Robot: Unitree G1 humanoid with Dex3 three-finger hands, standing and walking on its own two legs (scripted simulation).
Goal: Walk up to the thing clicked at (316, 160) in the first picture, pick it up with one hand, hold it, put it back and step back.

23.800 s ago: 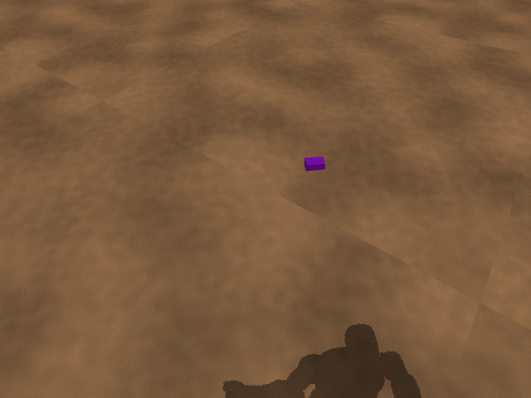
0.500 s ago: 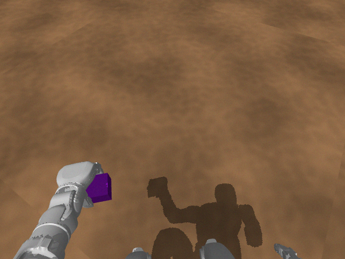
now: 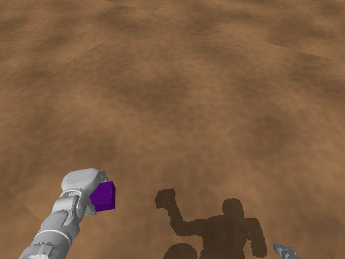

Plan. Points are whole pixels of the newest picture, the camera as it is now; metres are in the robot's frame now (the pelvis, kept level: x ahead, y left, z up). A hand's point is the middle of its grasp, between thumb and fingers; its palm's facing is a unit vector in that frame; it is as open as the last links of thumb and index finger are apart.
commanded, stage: hold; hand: left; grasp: from above
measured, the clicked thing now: (94, 197) +0.33 +0.22 -0.09
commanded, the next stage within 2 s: crouch in 1.62 s
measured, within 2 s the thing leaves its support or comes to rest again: neither
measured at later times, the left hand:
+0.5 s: hand (87, 194) +0.31 +0.22 -0.03, palm faces -0.45 -0.05 -0.89, open 8.9 cm
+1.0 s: hand (86, 194) +0.30 +0.21 -0.02, palm faces -0.44 -0.05 -0.89, open 8.9 cm
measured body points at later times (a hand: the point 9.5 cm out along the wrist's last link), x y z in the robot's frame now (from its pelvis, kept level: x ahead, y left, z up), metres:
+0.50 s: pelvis +0.01 +0.00 +0.01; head +0.03 -0.02 +0.46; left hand +0.33 +0.22 +0.02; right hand +0.13 -0.27 -0.11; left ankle +0.01 +0.13 -0.71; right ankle +0.03 -0.15 -0.71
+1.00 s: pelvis +0.01 -0.01 +0.02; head +0.02 -0.03 +0.47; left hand +0.32 +0.21 +0.04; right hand +0.15 -0.27 -0.10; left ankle +0.01 +0.13 -0.71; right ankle +0.03 -0.15 -0.71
